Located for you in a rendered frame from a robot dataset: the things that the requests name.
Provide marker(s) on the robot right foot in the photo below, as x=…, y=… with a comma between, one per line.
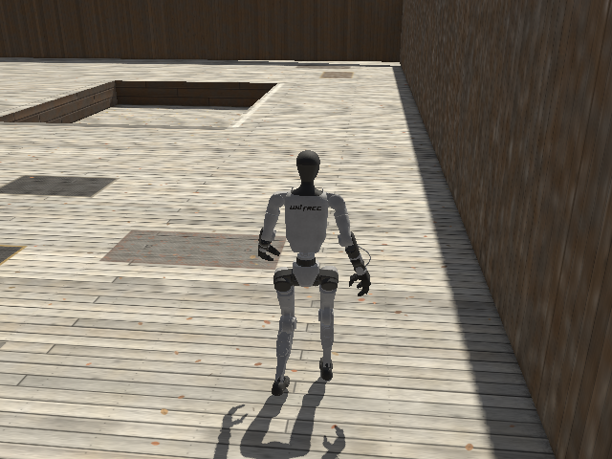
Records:
x=326, y=372

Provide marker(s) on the robot left hand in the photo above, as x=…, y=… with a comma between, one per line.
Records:
x=272, y=250

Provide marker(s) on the right robot upper arm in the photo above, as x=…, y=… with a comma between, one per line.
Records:
x=337, y=203

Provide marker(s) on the robot right hand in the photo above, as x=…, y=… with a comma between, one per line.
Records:
x=365, y=282

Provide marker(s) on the robot right thigh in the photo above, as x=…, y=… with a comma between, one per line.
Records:
x=328, y=283

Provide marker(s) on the right robot forearm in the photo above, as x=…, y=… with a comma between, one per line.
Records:
x=355, y=257

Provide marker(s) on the left robot forearm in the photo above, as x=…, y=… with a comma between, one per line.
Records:
x=263, y=245

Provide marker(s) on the left robot upper arm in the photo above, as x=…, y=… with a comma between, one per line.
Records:
x=276, y=201

